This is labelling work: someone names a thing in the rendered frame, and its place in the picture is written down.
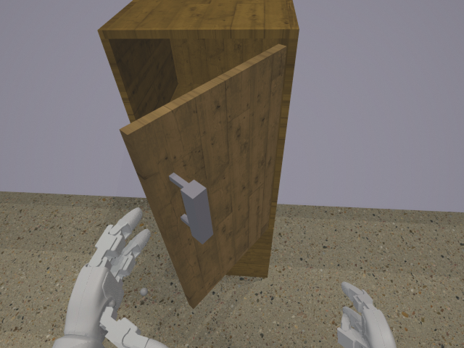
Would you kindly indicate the cupboard door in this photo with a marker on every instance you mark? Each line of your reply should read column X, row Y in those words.
column 223, row 134

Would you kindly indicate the robot left hand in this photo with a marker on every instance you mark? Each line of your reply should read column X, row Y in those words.
column 101, row 280

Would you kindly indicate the handle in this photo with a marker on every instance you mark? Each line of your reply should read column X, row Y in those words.
column 197, row 208

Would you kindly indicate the robot right hand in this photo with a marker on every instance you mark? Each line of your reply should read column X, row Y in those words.
column 371, row 328

